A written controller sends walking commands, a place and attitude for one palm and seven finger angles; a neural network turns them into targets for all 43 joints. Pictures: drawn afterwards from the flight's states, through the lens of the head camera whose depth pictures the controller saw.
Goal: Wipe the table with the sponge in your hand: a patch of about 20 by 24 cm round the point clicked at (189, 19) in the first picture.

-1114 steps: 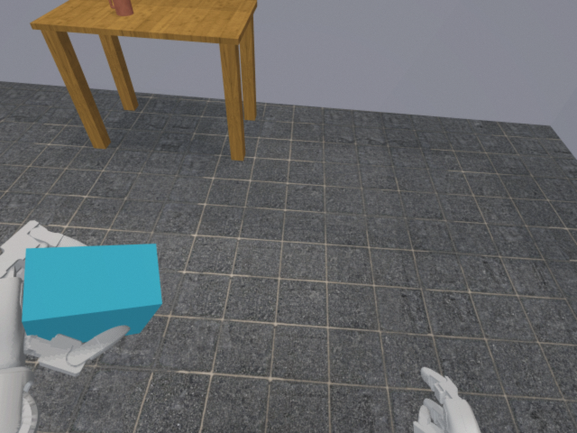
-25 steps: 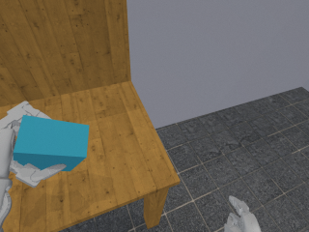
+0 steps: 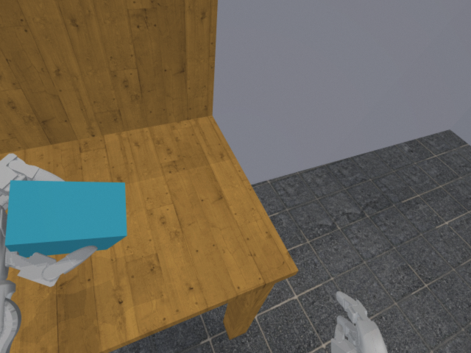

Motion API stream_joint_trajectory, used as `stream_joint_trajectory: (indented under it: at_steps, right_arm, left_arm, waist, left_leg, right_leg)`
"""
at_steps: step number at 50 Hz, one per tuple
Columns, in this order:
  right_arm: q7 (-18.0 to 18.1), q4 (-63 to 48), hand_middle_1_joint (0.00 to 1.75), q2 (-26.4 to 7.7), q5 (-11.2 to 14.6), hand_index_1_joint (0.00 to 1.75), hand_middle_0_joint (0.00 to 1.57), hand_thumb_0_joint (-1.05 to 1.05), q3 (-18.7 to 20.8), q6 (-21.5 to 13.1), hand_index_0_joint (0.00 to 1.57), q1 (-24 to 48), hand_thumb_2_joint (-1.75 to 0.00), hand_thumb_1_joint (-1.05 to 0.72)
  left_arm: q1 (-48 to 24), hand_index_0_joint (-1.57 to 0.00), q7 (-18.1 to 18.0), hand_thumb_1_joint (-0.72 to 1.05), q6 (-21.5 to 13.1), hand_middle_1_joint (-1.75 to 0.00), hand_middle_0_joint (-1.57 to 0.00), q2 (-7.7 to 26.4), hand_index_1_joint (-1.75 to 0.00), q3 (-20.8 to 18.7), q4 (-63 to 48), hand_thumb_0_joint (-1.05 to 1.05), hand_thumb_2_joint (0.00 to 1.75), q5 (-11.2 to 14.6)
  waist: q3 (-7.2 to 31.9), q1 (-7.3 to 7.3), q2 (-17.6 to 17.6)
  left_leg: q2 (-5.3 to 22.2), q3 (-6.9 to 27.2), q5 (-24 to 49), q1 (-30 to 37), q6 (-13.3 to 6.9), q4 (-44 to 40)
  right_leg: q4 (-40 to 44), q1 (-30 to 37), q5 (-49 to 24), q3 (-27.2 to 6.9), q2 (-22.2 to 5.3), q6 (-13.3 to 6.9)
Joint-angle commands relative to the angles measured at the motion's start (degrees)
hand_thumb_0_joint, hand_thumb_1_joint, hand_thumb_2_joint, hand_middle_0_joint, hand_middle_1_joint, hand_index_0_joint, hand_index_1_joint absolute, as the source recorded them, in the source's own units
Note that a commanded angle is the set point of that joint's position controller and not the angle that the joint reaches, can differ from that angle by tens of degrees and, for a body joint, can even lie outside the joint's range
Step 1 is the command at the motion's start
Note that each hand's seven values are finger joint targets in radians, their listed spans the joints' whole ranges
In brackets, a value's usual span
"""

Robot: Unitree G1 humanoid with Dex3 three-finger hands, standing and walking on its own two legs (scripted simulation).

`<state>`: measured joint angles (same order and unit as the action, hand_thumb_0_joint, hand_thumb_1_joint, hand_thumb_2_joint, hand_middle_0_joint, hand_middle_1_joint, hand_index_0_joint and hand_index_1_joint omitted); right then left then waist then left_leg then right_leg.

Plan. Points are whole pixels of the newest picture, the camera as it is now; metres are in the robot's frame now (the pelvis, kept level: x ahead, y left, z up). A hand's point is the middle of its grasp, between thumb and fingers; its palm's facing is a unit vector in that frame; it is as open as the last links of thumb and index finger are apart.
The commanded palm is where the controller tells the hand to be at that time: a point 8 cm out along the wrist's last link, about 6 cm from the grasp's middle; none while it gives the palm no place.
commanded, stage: come to a stop and stand still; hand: left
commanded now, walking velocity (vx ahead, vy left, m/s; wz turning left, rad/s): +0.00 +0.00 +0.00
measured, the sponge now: (83, 221) +0.24 +0.23 +0.14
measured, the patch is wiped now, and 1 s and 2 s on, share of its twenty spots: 0.00 0.00 0.00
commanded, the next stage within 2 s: look again from close up in 0.44 s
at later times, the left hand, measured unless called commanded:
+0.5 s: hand (29, 233) +0.21 +0.27 +0.16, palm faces +0.39 -0.85 -0.35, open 10.6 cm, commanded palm +0.15 +0.30 +0.18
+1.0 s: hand (60, 234) +0.21 +0.24 +0.15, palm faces +0.36 -0.86 -0.36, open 10.6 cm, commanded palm +0.15 +0.28 +0.18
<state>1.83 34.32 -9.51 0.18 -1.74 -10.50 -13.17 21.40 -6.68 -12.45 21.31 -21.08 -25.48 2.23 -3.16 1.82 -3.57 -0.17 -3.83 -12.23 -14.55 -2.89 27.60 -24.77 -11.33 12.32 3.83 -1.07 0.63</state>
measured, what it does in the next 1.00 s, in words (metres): stands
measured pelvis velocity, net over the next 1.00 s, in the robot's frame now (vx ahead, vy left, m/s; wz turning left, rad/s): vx -0.01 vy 0.00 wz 0.00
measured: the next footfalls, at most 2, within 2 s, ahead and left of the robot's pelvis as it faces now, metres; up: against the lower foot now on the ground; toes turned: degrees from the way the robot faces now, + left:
none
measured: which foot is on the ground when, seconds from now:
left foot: down 0.00-1.00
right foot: down 0.00-1.00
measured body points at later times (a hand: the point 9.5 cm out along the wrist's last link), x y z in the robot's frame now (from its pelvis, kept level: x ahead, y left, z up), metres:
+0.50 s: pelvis -0.01 +0.02 +0.00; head +0.01 +0.06 +0.45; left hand +0.18 +0.32 +0.17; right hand +0.16 -0.19 -0.07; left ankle +0.03 +0.08 -0.74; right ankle +0.01 -0.13 -0.74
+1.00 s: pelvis -0.01 +0.00 +0.00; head +0.01 +0.02 +0.45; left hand +0.19 +0.29 +0.17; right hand +0.17 -0.23 -0.06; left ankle +0.03 +0.08 -0.74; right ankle +0.01 -0.13 -0.74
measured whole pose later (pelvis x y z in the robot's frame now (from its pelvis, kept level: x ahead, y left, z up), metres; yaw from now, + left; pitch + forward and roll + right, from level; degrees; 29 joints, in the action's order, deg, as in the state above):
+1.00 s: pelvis -0.01 +0.00 +0.00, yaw +0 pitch -1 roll -2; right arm 2.6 33.9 -11.5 0.4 -0.6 -8.7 -12.9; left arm 25.2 -5.7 -11.7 20.7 -19.3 -25.6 1.7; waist -2.2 0.6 -1.6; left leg 0.3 -3.4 -10.8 -14.1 -2.6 25.8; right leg -21.4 -10.1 10.1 4.1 -0.4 0.4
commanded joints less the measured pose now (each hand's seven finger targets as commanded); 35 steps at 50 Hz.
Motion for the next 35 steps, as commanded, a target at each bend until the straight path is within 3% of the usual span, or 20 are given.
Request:
stream_joint_trajectory:
  at_steps: [1, 2, 6, 7, 9, 16, 17, 19, 23, 25, 26, 30, 31, 32, 35]
  right_arm:
    - [0.2, -8.7, 0.30, -8.8, 0.0, 0.30, 0.20, 0.00, 3.9, -3.7, 0.20, 5.1, -0.90, -0.90]
    - [0.1, -8.9, 0.30, -8.5, -0.1, 0.30, 0.20, 0.00, 3.6, -3.4, 0.20, 4.7, -0.90, -0.90]
    - [0.2, -9.3, 0.30, -8.6, -0.2, 0.30, 0.20, 0.00, 3.7, -2.5, 0.20, 4.9, -0.90, -0.90]
    - [0.2, -9.7, 0.30, -8.1, -0.2, 0.30, 0.20, 0.00, 3.4, -2.3, 0.20, 4.8, -0.90, -0.90]
    - [0.2, -10.0, 0.30, -8.4, -0.3, 0.30, 0.20, 0.00, 3.5, -1.9, 0.20, 4.6, -0.90, -0.90]
    - [0.2, -10.4, 0.30, -8.6, 0.0, 0.30, 0.20, 0.00, 3.5, -2.0, 0.20, 5.2, -0.90, -0.90]
    - [0.3, -10.2, 0.30, -8.4, 0.1, 0.30, 0.20, 0.00, 3.3, -2.0, 0.20, 4.9, -0.90, -0.90]
    - [0.4, -10.1, 0.30, -8.9, 0.1, 0.30, 0.20, 0.00, 3.6, -1.9, 0.20, 4.7, -0.90, -0.90]
    - [0.8, -9.9, 0.30, -8.9, 0.2, 0.30, 0.20, 0.00, 3.6, -2.2, 0.20, 5.0, -0.90, -0.90]
    - [0.8, -10.0, 0.30, -9.0, 0.2, 0.30, 0.20, 0.00, 3.7, -2.3, 0.20, 5.0, -0.90, -0.90]
    - [0.9, -10.0, 0.30, -9.0, 0.3, 0.30, 0.20, 0.00, 3.7, -2.6, 0.20, 5.2, -0.90, -0.90]
    - [0.9, -9.7, 0.30, -9.1, 0.2, 0.30, 0.20, 0.00, 3.8, -2.6, 0.20, 4.7, -0.90, -0.90]
    - [1.0, -9.6, 0.30, -9.2, 0.2, 0.30, 0.20, 0.00, 4.0, -2.7, 0.20, 5.1, -0.90, -0.90]
    - [1.0, -9.5, 0.30, -8.8, 0.3, 0.30, 0.20, 0.00, 3.7, -2.6, 0.20, 4.7, -0.90, -0.90]
    - [1.0, -9.4, 0.30, -9.2, 0.2, 0.30, 0.20, 0.00, 3.9, -2.4, 0.20, 4.8, -0.90, -0.90]
  left_arm:
    - [-2.6, -1.20, -0.4, 0.10, -3.9, -1.60, -1.20, 9.2, -1.60, -4.7, -14.3, 0.00, 1.30, 0.1]
    - [-3.4, -1.20, -0.3, 0.10, -4.0, -1.60, -1.20, 8.0, -1.60, -3.4, -14.8, 0.00, 1.30, 0.1]
    - [-3.9, -1.20, -0.1, 0.10, -4.2, -1.60, -1.20, 11.0, -1.60, -6.4, -16.1, 0.00, 1.30, 0.1]
    - [-4.0, -1.20, 0.2, 0.10, -4.2, -1.60, -1.20, 9.4, -1.60, -4.8, -15.8, 0.00, 1.30, 0.2]
    - [-4.1, -1.20, 0.3, 0.10, -4.2, -1.60, -1.20, 10.1, -1.60, -5.4, -16.1, 0.00, 1.30, 0.2]
    - [-3.0, -1.20, 0.1, 0.10, -4.1, -1.60, -1.20, 9.7, -1.60, -5.2, -16.6, 0.00, 1.30, 0.1]
    - [-3.2, -1.20, 0.2, 0.10, -4.2, -1.60, -1.20, 8.2, -1.60, -3.8, -15.7, 0.00, 1.30, 0.1]
    - [-3.7, -1.20, 0.1, 0.10, -4.1, -1.60, -1.20, 8.8, -1.60, -4.3, -14.8, 0.00, 1.30, -0.2]
    - [-4.6, -1.20, 0.0, 0.10, -4.4, -1.60, -1.20, 8.8, -1.60, -4.2, -14.9, 0.00, 1.30, -0.5]
    - [-4.3, -1.20, -0.1, 0.10, -4.6, -1.60, -1.20, 9.4, -1.60, -4.8, -14.8, 0.00, 1.30, -0.6]
    - [-4.3, -1.20, -0.1, 0.10, -4.7, -1.60, -1.20, 9.8, -1.60, -5.2, -15.9, 0.00, 1.30, -0.7]
    - [-2.5, -1.20, 0.0, 0.10, -4.7, -1.60, -1.20, 9.4, -1.60, -5.1, -14.6, 0.00, 1.30, -0.5]
    - [-1.8, -1.20, -0.1, 0.10, -4.8, -1.60, -1.20, 10.1, -1.60, -6.0, -15.1, 0.00, 1.30, -0.5]
    - [-1.6, -1.20, 0.0, 0.10, -4.8, -1.60, -1.20, 9.0, -1.60, -5.0, -14.2, 0.00, 1.30, -0.3]
    - [-0.9, -1.20, 0.0, 0.10, -4.4, -1.60, -1.20, 9.6, -1.60, -5.6, -13.0, 0.00, 1.30, -0.1]
  waist:
    - [10.2, -0.75, 8.1]
    - [9.7, -0.98, 7.9]
    - [10.3, -0.98, 10.7]
    - [9.5, -1.06, 11.1]
    - [9.7, -0.97, 11.6]
    - [9.3, -1.02, 11.1]
    - [8.4, -1.17, 10.6]
    - [7.7, -1.17, 9.0]
    - [7.3, -1.24, 10.5]
    - [7.4, -1.08, 9.7]
    - [7.6, -1.18, 10.6]
    - [7.8, -1.18, 7.5]
    - [8.3, -1.34, 9.1]
    - [7.7, -1.33, 8.1]
    - [7.4, -1.26, 6.8]
  left_leg:
    - [6.9, 8.3, 7.0, 1.7, 1.4, -7.6]
    - [6.9, 9.0, 8.3, 1.4, 1.8, -7.8]
    - [7.4, 8.8, 13.7, 2.7, 3.1, -7.9]
    - [7.8, 9.2, 14.8, 3.0, 3.7, -8.3]
    - [8.3, 9.3, 14.5, 2.4, 3.9, -8.5]
    - [7.8, 8.9, 4.7, 0.7, 3.9, -10.3]
    - [7.7, 9.5, 2.7, -0.3, 4.0, -10.8]
    - [7.5, 9.5, -1.1, -1.6, 3.6, -11.2]
    - [7.2, 9.9, -6.2, -2.4, 3.2, -12.4]
    - [7.1, 10.0, -7.7, -3.3, 2.5, -12.4]
    - [6.8, 9.8, -7.5, -3.1, 2.5, -12.6]
    - [6.0, 9.3, -5.5, -2.3, 2.1, -10.5]
    - [5.9, 8.9, -4.9, -1.8, 2.0, -10.4]
    - [5.8, 9.3, -4.4, -2.0, 2.3, -10.4]
    - [5.5, 8.7, -3.6, -1.1, 2.0, -9.3]
  right_leg:
    - [1.1, 5.1, -7.6, -4.9, -2.1, -1.4]
    - [1.1, 5.0, -7.8, -4.4, -1.9, -1.5]
    - [0.0, 4.9, -7.8, -3.4, -1.5, -1.5]
    - [-0.1, 4.2, -6.8, -2.9, -1.4, -1.5]
    - [-0.3, 4.9, -5.6, -2.6, -1.5, -1.5]
    - [1.1, 5.8, -3.6, -2.6, -1.3, -1.4]
    - [1.6, 5.8, -3.2, -2.6, -1.4, -1.5]
    - [2.1, 6.1, -3.0, -3.2, -1.6, -1.5]
    - [2.3, 5.9, -1.6, -3.4, -1.4, -1.4]
    - [2.6, 6.6, -1.4, -3.7, -1.6, -1.4]
    - [2.4, 6.7, -1.6, -3.6, -1.2, -1.3]
    - [4.3, 6.2, -2.3, -4.4, -2.1, -1.6]
    - [4.3, 6.1, -2.7, -4.5, -1.9, -1.6]
    - [4.6, 5.9, -2.5, -4.2, -2.0, -1.7]
    - [5.9, 4.4, -2.5, -5.2, -2.7, -1.8]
